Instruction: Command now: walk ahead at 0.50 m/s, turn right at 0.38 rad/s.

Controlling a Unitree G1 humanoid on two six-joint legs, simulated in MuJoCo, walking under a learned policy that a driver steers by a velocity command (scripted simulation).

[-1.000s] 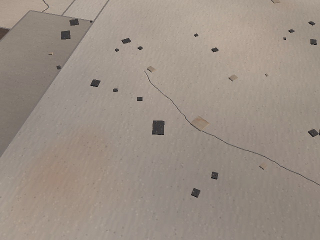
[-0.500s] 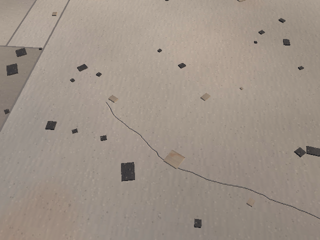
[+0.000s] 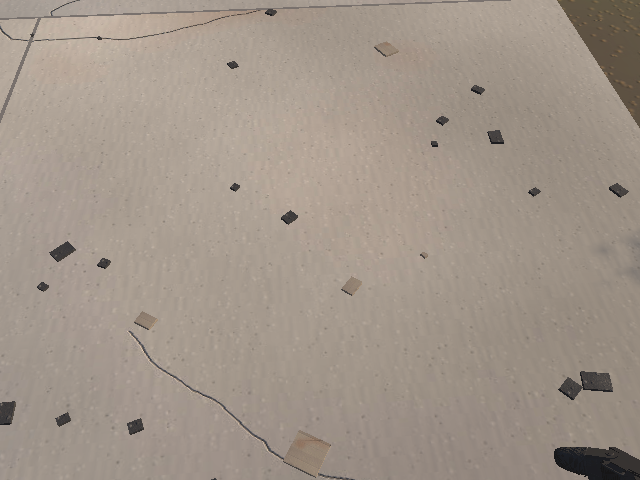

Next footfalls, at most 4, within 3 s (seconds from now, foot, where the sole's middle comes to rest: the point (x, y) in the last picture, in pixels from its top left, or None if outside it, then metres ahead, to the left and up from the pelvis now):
0.44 right None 0.38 -0.16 -0.76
0.98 left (322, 380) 0.69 0.06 -0.76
1.52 right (432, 283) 0.97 -0.20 -0.76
2.08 left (344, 190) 1.28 0.03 -0.76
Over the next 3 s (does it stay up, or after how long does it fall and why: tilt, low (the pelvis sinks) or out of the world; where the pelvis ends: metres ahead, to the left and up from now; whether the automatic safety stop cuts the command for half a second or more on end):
stays up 1.49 0.01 0.01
